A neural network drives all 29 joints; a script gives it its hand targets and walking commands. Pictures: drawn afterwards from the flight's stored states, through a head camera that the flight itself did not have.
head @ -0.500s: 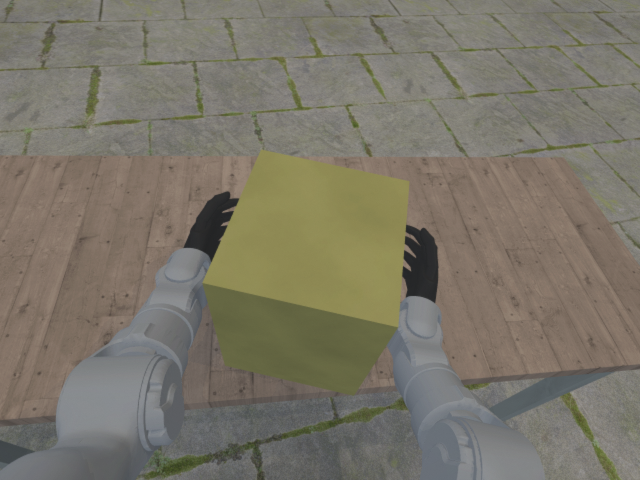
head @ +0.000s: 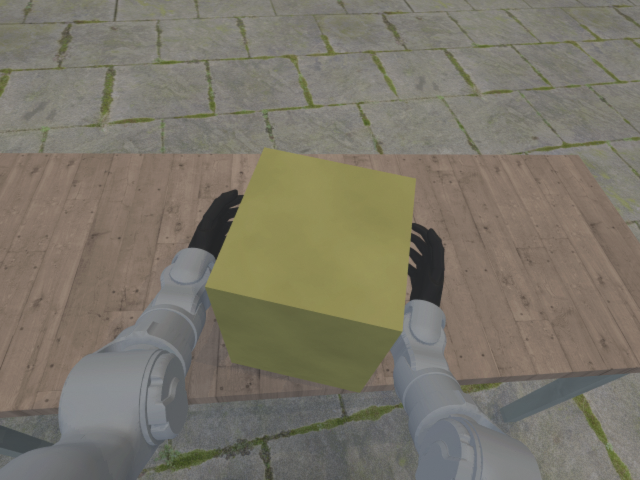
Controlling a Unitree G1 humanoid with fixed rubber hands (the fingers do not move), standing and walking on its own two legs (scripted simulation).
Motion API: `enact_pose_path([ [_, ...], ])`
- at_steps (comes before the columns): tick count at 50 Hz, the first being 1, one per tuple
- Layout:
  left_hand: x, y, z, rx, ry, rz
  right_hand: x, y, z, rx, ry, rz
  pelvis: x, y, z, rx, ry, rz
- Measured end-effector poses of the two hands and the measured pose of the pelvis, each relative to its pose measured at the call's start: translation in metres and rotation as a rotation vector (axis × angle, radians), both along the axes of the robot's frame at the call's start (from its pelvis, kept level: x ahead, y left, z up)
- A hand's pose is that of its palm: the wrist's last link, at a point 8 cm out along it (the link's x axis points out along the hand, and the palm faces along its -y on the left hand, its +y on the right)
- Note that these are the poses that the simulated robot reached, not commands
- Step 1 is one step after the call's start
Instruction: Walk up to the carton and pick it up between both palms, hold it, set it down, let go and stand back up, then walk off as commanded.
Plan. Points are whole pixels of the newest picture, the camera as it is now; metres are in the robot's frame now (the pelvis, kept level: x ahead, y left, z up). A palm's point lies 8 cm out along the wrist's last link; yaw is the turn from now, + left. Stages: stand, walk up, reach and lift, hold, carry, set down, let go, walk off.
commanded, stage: reach and lift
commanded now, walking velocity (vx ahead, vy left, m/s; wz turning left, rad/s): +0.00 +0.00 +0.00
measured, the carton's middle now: (315, 278) +0.38 -0.05 -0.01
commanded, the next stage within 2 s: none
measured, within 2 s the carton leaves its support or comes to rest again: leaves its support in 0.10 s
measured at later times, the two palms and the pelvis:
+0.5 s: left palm (201, 249) +0.41 +0.10 +0.04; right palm (420, 292) +0.33 -0.18 +0.02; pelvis -0.01 +0.00 +0.00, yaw +0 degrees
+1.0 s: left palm (193, 236) +0.41 +0.10 +0.08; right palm (427, 262) +0.35 -0.18 +0.07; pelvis -0.01 +0.00 +0.00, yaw +0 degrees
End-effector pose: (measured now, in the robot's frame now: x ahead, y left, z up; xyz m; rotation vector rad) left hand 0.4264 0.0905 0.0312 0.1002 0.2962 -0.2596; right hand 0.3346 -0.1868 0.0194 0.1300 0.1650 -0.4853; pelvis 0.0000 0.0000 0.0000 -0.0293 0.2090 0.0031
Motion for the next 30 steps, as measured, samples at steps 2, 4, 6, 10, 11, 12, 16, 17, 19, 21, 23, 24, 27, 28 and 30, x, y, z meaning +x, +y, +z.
enact_pose_path([
  [2,-0.002,0.001,0.001,0.001,-0.01,0.002,-0.001,0.001,0.001,-0.001,-0.01,0.001,-0.001,0.0,0.0,0.0,-0.002,0.0],
  [4,-0.003,0.002,0.002,0.003,-0.02,0.003,-0.002,0.002,0.002,-0.002,-0.018,0.003,-0.003,0.0,0.0,0.0,-0.004,0.0],
  [6,-0.005,0.003,0.004,0.014,-0.035,0.001,-0.003,0.002,0.003,-0.005,-0.028,0.006,-0.004,0.0,0.0,0.0,-0.005,0.0],
  [10,-0.009,0.006,0.006,0.022,-0.048,0.009,-0.005,0.005,0.003,-0.003,-0.039,0.014,-0.007,0.001,0.0,-0.001,-0.008,0.0],
  [11,-0.01,0.007,0.007,0.03,-0.052,0.011,-0.005,0.006,0.004,-0.003,-0.04,0.018,-0.008,0.001,0.0,-0.001,-0.009,0.0],
  [12,-0.011,0.008,0.007,0.036,-0.055,0.013,-0.005,0.006,0.003,-0.002,-0.041,0.022,-0.008,0.001,0.0,-0.001,-0.009,0.0],
  [16,-0.013,0.009,0.009,0.06,-0.063,0.02,-0.004,0.007,0.003,0.004,-0.044,0.032,-0.009,0.0,0.001,0.0,-0.009,0.0],
  [17,-0.013,0.009,0.009,0.067,-0.065,0.02,-0.004,0.007,0.003,0.005,-0.044,0.033,-0.009,0.0,0.001,0.0,-0.009,0.0],
  [19,-0.013,0.008,0.01,0.079,-0.068,0.019,-0.004,0.007,0.002,0.008,-0.045,0.034,-0.009,0.0,0.001,0.0,-0.008,0.0],
  [21,-0.013,0.008,0.011,0.09,-0.07,0.017,-0.004,0.006,0.002,0.011,-0.045,0.034,-0.009,0.0,0.001,0.0,-0.007,0.0],
  [23,-0.013,0.007,0.012,0.106,-0.073,0.016,-0.003,0.006,0.001,0.013,-0.044,0.039,-0.009,0.0,0.001,0.0,-0.006,0.0],
  [24,-0.013,0.007,0.012,0.113,-0.074,0.016,-0.003,0.006,0.001,0.012,-0.043,0.043,-0.009,0.0,0.001,0.0,-0.006,0.0],
  [27,-0.014,0.007,0.014,0.148,-0.083,0.018,-0.001,0.005,0.001,0.002,-0.034,0.06,-0.007,0.0,0.001,0.0,-0.004,0.0],
  [28,-0.015,0.008,0.014,0.158,-0.084,0.021,0.0,0.006,0.002,-0.004,-0.03,0.069,-0.007,0.0,0.001,0.0,-0.003,0.0],
  [30,-0.016,0.009,0.014,0.17,-0.085,0.028,0.002,0.006,0.003,-0.015,-0.024,0.082,-0.007,0.0,0.001,0.0,-0.003,0.0],
])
